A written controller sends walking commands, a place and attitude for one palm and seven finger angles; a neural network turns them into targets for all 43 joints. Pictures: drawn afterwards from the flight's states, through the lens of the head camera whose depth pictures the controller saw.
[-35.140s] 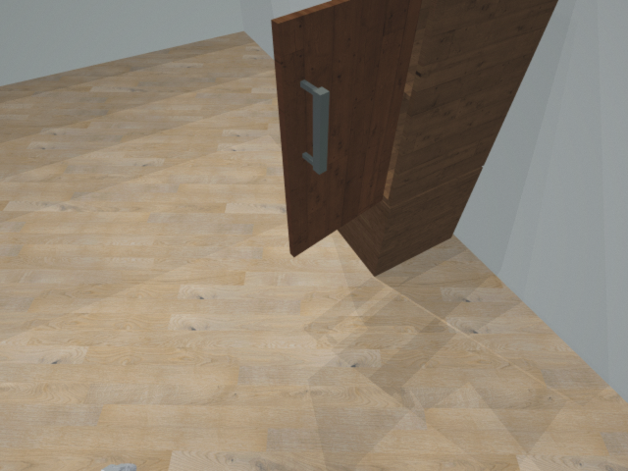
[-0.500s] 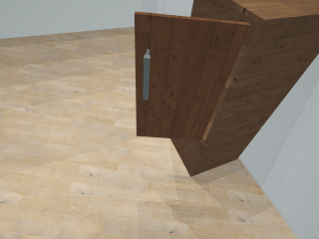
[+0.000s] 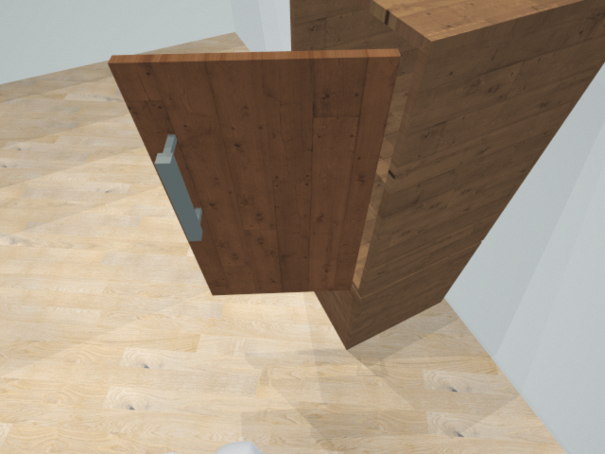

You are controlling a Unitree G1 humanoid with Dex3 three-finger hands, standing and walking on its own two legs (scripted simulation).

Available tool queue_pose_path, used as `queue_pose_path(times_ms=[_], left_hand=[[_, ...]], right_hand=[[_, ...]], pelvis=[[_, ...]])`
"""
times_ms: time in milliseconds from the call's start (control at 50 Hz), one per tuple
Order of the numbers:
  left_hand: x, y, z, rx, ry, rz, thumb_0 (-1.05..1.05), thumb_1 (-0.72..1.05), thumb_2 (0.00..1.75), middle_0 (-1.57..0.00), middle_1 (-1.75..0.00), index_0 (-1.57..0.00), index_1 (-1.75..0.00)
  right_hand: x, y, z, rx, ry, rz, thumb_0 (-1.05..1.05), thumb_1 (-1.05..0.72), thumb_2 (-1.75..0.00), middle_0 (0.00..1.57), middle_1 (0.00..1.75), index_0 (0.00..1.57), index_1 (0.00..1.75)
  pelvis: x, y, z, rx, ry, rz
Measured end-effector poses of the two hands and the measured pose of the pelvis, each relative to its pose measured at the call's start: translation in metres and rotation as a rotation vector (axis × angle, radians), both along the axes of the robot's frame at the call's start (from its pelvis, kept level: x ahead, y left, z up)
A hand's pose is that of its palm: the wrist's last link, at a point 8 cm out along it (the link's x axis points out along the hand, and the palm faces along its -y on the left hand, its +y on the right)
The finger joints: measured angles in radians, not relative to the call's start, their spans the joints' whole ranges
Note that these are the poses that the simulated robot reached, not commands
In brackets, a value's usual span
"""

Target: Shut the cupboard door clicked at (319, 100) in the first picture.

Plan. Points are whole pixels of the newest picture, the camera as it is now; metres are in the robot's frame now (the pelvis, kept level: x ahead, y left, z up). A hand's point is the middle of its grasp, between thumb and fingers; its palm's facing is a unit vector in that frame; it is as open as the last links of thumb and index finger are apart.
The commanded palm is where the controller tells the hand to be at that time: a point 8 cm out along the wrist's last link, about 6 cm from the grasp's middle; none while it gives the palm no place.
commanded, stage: come to a stop and stand still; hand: left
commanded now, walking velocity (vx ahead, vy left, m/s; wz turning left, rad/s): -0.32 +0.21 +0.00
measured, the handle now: (184, 192) +0.46 +0.20 +0.06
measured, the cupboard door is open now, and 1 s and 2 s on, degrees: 66 66 66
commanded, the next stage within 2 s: look again from close up in 1.14 s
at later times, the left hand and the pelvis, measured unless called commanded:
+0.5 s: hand out of the picture +0.04 +0.20 -0.17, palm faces +0.05 -0.97 -0.25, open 7.4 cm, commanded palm none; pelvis -0.01 +0.00 +0.00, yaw +0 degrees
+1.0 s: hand out of the picture -0.04 +0.14 -0.18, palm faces +0.03 -0.99 -0.16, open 7.3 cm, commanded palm none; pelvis -0.05 -0.04 +0.01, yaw +1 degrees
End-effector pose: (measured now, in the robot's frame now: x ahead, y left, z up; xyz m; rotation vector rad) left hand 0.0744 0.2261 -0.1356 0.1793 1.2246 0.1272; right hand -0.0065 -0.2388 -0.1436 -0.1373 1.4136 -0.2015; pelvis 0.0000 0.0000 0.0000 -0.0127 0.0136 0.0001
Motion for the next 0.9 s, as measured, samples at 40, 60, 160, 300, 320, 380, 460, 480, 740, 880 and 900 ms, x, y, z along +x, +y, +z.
queue_pose_path(times_ms=[40, 60, 160, 300, 320, 380, 460, 480, 740, 880, 900], left_hand=[[0.001, -0.001, 0.000, 0.002, 0.008, 0.013, -0.01, 0.93, 0.90, -0.21, -0.30, -0.20, -0.30], [0.002, -0.002, 0.000, 0.001, 0.012, 0.021, -0.01, 0.94, 0.90, -0.21, -0.30, -0.20, -0.30], [0.000, 0.003, -0.009, -0.012, 0.027, 0.070, 0.00, 0.92, 0.90, -0.21, -0.30, -0.20, -0.30], [-0.011, 0.022, -0.017, -0.007, 0.066, 0.113, 0.00, 0.91, 0.90, -0.21, -0.30, -0.20, -0.30], [-0.014, 0.025, -0.015, -0.002, 0.073, 0.112, 0.00, 0.91, 0.90, -0.21, -0.30, -0.20, -0.30], [-0.022, 0.030, -0.010, 0.015, 0.086, 0.106, 0.00, 0.91, 0.90, -0.20, -0.30, -0.20, -0.30], [-0.035, 0.030, -0.006, 0.034, 0.099, 0.088, 0.00, 0.91, 0.90, -0.20, -0.30, -0.20, -0.30], [-0.038, 0.028, -0.005, 0.038, 0.100, 0.082, 0.00, 0.91, 0.90, -0.20, -0.30, -0.20, -0.30], [-0.082, -0.030, -0.001, 0.006, 0.089, 0.033, 0.00, 0.91, 0.90, -0.20, -0.30, -0.20, -0.30], [-0.095, -0.037, -0.008, -0.021, 0.098, 0.048, 0.01, 0.93, 0.90, -0.21, -0.30, -0.20, -0.30], [-0.098, -0.038, -0.008, -0.026, 0.103, 0.049, 0.01, 0.93, 0.90, -0.21, -0.30, -0.20, -0.30]], right_hand=[[0.032, 0.000, 0.003, 0.002, -0.056, 0.022, 0.00, -0.91, -0.90, 0.20, 0.30, 0.19, 0.30], [0.047, 0.001, 0.004, 0.003, -0.081, 0.033, 0.00, -0.91, -0.90, 0.20, 0.30, 0.19, 0.30], [0.105, 0.011, 0.008, 0.003, -0.176, 0.087, 0.00, -0.91, -0.90, 0.20, 0.30, 0.19, 0.30], [0.134, 0.024, 0.017, -0.028, -0.237, 0.152, 0.00, -0.90, -0.90, 0.20, 0.30, 0.20, 0.30], [0.133, 0.024, 0.019, -0.032, -0.240, 0.156, 0.00, -0.90, -0.90, 0.20, 0.30, 0.20, 0.30], [0.127, 0.022, 0.021, -0.038, -0.241, 0.156, 0.00, -0.90, -0.90, 0.20, 0.30, 0.20, 0.30], [0.109, 0.013, 0.020, -0.036, -0.235, 0.133, 0.00, -0.90, -0.90, 0.21, 0.30, 0.20, 0.30], [0.102, 0.010, 0.019, -0.033, -0.231, 0.126, 0.00, -0.90, -0.90, 0.21, 0.30, 0.20, 0.30], [-0.012, -0.035, 0.000, 0.009, -0.070, 0.009, 0.00, -0.90, -0.90, 0.20, 0.30, 0.20, 0.30], [-0.058, -0.033, 0.008, -0.005, 0.023, 0.008, 0.00, -0.91, -0.90, 0.20, 0.30, 0.19, 0.30], [-0.062, -0.032, 0.009, -0.004, 0.032, 0.008, 0.00, -0.91, -0.90, 0.20, 0.30, 0.19, 0.30]], pelvis=[[0.008, -0.002, 0.002, -0.001, 0.004, 0.002], [0.011, -0.003, 0.002, -0.002, 0.003, 0.003], [0.023, 0.002, -0.002, -0.007, -0.012, 0.012], [0.022, 0.012, -0.004, -0.005, -0.018, 0.012], [0.019, 0.012, -0.003, -0.008, -0.015, 0.012], [0.011, 0.011, 0.000, -0.014, -0.008, 0.006], [-0.001, 0.004, 0.001, -0.013, -0.004, -0.003], [-0.004, 0.002, 0.001, -0.012, -0.006, -0.003], [-0.032, -0.031, 0.000, 0.015, -0.028, 0.000], [-0.045, -0.038, 0.004, 0.013, -0.049, 0.006], [-0.046, -0.038, 0.005, 0.012, -0.050, 0.007]])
